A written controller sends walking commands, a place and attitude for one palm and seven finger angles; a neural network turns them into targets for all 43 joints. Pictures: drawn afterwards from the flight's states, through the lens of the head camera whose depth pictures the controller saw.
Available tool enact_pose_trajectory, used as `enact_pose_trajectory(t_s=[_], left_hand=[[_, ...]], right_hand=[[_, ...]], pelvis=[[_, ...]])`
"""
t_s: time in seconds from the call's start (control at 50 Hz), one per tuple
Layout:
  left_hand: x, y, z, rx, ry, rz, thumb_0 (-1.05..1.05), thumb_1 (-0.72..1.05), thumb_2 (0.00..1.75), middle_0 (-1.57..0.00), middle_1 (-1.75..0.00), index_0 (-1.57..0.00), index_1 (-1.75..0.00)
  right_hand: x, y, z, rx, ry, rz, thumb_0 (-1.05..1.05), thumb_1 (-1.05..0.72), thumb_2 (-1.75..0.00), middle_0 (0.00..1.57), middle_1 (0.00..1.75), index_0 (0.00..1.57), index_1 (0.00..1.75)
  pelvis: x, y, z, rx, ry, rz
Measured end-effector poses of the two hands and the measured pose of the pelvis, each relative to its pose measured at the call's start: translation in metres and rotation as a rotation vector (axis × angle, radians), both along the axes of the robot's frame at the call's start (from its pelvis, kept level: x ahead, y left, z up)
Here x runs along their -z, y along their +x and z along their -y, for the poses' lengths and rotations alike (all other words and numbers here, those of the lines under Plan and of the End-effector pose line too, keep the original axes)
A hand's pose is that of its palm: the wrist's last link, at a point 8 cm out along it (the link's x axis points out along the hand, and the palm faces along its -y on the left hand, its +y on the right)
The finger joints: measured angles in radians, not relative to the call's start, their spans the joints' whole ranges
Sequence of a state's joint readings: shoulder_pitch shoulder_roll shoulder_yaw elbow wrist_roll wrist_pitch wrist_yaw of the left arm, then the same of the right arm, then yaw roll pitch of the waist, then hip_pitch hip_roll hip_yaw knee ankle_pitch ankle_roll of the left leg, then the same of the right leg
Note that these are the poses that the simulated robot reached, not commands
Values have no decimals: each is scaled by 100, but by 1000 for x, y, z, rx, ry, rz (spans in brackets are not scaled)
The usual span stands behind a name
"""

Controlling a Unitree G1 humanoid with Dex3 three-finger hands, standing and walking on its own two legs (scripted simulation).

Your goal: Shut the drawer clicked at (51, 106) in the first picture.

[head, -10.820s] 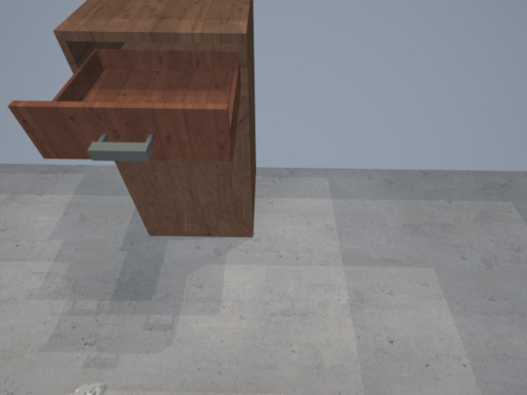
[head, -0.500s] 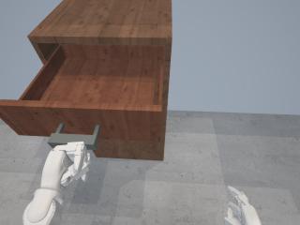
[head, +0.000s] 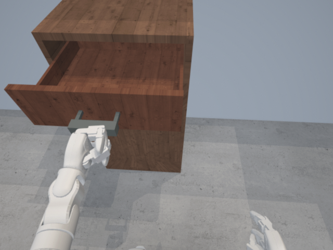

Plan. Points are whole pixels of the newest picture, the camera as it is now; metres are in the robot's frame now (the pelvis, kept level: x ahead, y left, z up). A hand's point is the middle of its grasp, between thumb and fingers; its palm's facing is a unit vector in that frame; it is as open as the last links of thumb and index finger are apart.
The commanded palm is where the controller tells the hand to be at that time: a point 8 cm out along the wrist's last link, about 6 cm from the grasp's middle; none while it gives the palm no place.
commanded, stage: push the drawer shut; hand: left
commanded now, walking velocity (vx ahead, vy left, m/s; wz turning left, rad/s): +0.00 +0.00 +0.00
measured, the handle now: (96, 121) +0.41 +0.20 +0.08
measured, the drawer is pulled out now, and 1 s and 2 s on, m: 0.22 0.10 0.00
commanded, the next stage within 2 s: none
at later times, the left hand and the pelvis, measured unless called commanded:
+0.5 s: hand (110, 131) +0.38 +0.16 +0.07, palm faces -0.05 -1.00 -0.03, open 2.8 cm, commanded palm +0.37 +0.21 +0.08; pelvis +0.00 +0.01 +0.00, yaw -1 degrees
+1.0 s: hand (117, 111) +0.44 +0.15 +0.08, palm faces -0.04 -1.00 -0.03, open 3.1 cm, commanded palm +0.43 +0.20 +0.08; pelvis -0.01 +0.01 -0.01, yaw -2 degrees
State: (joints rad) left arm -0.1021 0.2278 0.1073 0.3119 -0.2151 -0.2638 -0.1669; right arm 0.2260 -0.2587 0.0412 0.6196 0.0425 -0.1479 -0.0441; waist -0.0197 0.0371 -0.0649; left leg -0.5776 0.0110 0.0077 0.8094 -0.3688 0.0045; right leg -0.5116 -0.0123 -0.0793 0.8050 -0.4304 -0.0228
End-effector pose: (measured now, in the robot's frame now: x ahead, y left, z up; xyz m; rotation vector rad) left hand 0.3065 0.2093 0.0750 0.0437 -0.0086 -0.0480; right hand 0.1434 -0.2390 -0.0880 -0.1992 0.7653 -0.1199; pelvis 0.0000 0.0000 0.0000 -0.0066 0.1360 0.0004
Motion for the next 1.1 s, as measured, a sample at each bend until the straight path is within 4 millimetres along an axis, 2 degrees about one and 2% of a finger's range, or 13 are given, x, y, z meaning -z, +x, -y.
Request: enact_pose_trajectory(t_s=[0.12,0.32,0.5,0.78,1.1], left_hand=[[-1,20,1,-3,-2,-6,-2,85,93,-140,-160,-140,-160],[1,37,-1,0,-9,4,-3,83,92,-140,-160,-140,-160],[2,54,-4,-1,-13,0,-4,79,90,-140,-160,-140,-160],[-1,84,2,-6,-12,-5,-1,83,93,-140,-160,-140,-160],[-3,129,8,-11,-18,-15,0,86,94,-140,-160,-140,-160]], right_hand=[[2,-16,5,34,-4,-50,2,-91,-90,21,30,20,30],[6,-39,13,82,-15,-135,1,-91,-90,21,30,20,30],[10,-47,12,92,-20,-180,1,-91,-90,21,30,20,30],[18,-64,7,97,-6,-233,1,-91,-90,21,30,20,30],[28,-118,16,163,-22,-385,1,-91,-90,21,30,20,30]], pelvis=[[-2,2,-2,13,2,-6],[-3,5,-3,25,2,-15],[-2,3,-5,20,-3,-27],[1,-1,-6,21,-5,-44],[8,-6,-6,29,-9,-99]])
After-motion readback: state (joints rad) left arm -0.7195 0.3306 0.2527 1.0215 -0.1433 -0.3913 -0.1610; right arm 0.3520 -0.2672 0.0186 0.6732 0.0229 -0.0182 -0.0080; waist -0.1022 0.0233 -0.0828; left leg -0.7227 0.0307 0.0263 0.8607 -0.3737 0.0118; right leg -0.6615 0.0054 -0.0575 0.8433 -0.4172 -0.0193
